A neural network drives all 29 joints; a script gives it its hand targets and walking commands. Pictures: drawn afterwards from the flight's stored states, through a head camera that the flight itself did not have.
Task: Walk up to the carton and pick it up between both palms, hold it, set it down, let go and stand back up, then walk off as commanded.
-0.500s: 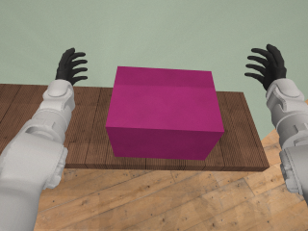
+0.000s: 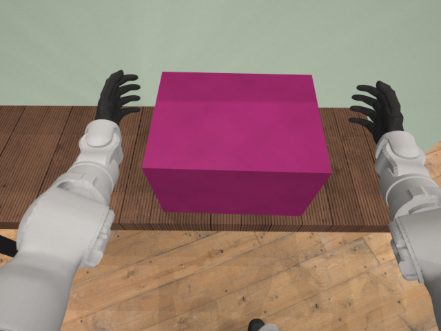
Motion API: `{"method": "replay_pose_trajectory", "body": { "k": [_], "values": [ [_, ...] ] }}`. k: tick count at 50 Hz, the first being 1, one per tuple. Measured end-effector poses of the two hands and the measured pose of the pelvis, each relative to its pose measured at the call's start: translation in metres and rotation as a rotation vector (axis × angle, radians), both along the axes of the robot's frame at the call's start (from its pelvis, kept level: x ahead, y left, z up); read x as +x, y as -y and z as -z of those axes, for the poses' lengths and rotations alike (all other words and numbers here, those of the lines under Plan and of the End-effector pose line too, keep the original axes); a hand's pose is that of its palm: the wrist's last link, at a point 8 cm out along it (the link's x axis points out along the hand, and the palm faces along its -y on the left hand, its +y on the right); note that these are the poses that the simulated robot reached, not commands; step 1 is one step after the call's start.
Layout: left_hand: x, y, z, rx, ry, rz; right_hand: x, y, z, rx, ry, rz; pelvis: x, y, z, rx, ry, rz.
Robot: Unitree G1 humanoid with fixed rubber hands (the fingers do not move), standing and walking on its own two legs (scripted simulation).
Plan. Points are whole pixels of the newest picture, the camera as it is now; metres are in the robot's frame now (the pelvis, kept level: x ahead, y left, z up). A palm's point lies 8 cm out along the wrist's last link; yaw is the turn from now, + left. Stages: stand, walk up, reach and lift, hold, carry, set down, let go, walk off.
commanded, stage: reach and lift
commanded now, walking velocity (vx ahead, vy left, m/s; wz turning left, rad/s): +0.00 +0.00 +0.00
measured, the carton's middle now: (234, 146) +0.47 -0.02 +0.01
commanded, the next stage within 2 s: none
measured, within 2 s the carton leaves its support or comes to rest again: neither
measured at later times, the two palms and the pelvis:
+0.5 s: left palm (120, 124) +0.47 +0.19 +0.08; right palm (359, 116) +0.47 -0.22 +0.10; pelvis +0.00 +0.00 +0.00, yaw +0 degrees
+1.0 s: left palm (128, 121) +0.47 +0.17 +0.08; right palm (353, 120) +0.47 -0.22 +0.09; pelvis +0.00 +0.00 +0.00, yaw +0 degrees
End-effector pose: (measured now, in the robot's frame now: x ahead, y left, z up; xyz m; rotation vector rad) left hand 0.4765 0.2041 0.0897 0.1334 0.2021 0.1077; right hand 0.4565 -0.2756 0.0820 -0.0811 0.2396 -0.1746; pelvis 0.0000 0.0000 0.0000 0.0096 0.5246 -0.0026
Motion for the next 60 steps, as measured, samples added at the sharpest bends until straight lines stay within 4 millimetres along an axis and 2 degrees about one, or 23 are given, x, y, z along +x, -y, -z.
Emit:
{"method": "replay_pose_trajectory", "body": {
  "k": [4, 10, 15, 21, 25, 28, 33, 37, 40, 53, 60],
  "values": [
    [0.002, -0.002, -0.005, 0.004, -0.011, -0.009, 0.000, 0.003, -0.003, -0.010, 0.007, 0.018, 0.001, 0.001, 0.001, 0.000, 0.004, 0.006],
    [-0.006, -0.007, 0.002, -0.013, -0.027, -0.022, 0.004, 0.001, -0.021, -0.042, 0.044, 0.011, 0.003, 0.003, 0.000, -0.002, 0.023, 0.003],
    [-0.010, -0.004, 0.008, -0.036, -0.019, -0.007, 0.009, -0.018, -0.027, -0.040, 0.042, -0.022, 0.001, 0.003, -0.001, -0.006, 0.040, -0.005],
    [-0.010, 0.007, 0.013, -0.049, -0.024, 0.012, 0.011, -0.044, -0.020, -0.015, 0.008, -0.042, -0.002, 0.002, -0.001, -0.011, 0.034, -0.015],
    [-0.007, 0.016, 0.011, -0.042, -0.017, 0.021, 0.012, -0.051, -0.018, 0.003, 0.012, -0.032, -0.002, -0.001, -0.001, -0.015, 0.020, -0.017],
    [-0.004, 0.023, 0.007, -0.037, -0.011, 0.030, 0.010, -0.047, -0.018, 0.009, 0.014, -0.009, 0.000, -0.004, -0.001, -0.018, 0.019, -0.015],
    [-0.001, 0.031, 0.002, -0.029, -0.024, 0.037, 0.002, -0.030, -0.018, 0.005, 0.003, 0.037, 0.002, -0.007, -0.002, -0.018, 0.029, -0.002],
    [-0.002, 0.031, 0.002, -0.027, -0.026, 0.031, -0.004, -0.018, -0.015, -0.006, -0.003, 0.050, 0.004, -0.007, -0.003, -0.015, 0.043, 0.008],
    [-0.003, 0.031, 0.003, -0.026, -0.024, 0.027, -0.003, -0.018, -0.014, -0.008, 0.004, 0.034, 0.004, -0.006, -0.003, -0.013, 0.042, 0.011],
    [-0.005, 0.032, 0.006, -0.034, -0.011, 0.024, 0.014, -0.065, -0.004, 0.019, 0.010, -0.065, -0.001, 0.000, 0.001, -0.011, 0.019, -0.006],
    [-0.006, 0.032, 0.008, -0.048, -0.015, 0.022, 0.011, -0.067, -0.006, 0.006, 0.009, -0.028, 0.000, -0.001, -0.001, -0.017, 0.029, -0.018]
  ]
}}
